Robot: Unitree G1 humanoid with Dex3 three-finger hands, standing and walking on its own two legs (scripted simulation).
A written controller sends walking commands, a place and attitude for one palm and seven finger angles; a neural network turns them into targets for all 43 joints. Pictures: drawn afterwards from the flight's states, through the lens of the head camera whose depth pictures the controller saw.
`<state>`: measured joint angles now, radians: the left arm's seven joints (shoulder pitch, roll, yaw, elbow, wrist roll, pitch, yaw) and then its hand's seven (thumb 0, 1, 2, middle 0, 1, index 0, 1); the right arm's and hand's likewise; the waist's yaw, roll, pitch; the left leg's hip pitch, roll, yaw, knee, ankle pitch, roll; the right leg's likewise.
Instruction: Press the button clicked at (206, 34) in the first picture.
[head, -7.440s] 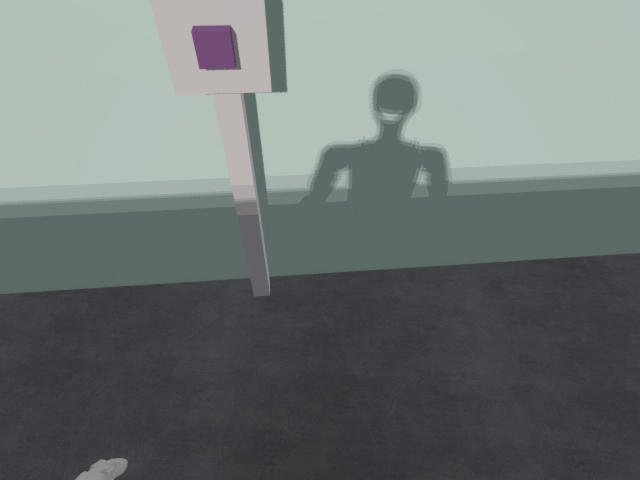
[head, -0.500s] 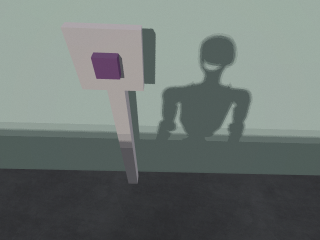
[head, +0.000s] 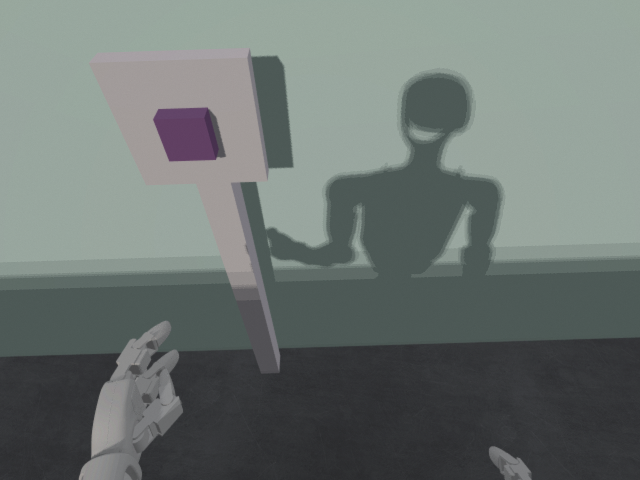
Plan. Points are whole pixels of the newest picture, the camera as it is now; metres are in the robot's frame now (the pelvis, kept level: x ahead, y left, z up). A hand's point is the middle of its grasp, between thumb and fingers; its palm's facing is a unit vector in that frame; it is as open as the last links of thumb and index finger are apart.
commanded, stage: raise the hand and make a fist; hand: left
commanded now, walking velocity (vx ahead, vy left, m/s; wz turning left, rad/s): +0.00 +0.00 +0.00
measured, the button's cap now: (188, 133) +0.53 +0.20 +0.17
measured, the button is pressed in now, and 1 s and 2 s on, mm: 0 0 0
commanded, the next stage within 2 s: aim a knuckle at the button in 1.80 s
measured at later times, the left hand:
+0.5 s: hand (165, 423) +0.19 +0.18 +0.03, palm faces +0.01 -1.00 -0.04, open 3.6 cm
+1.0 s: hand (110, 382) +0.20 +0.21 +0.11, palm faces +0.07 -1.00 -0.05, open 3.1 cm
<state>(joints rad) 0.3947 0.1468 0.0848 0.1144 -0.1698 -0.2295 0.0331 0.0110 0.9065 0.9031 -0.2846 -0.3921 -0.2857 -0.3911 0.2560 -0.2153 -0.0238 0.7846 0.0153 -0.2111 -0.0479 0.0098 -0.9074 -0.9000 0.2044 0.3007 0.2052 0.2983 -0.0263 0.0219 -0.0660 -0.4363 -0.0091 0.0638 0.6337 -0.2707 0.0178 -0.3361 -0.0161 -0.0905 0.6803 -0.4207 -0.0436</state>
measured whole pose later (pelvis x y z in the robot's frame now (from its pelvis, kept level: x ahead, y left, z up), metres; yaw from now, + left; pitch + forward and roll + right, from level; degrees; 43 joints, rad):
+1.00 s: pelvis -0.02 +0.02 +0.00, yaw +0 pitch +2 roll -1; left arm 0.37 0.25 0.19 -0.21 -0.29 -0.15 -0.19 0.02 0.89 0.90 -1.30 -1.50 -1.30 -1.49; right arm 0.22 -0.24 0.04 0.59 0.05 -0.25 -0.07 0.01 -0.90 -0.90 0.20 0.30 0.20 0.30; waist 0.03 0.04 -0.06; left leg -0.46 0.01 0.04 0.72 -0.30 0.04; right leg -0.32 0.01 -0.10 0.69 -0.40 -0.03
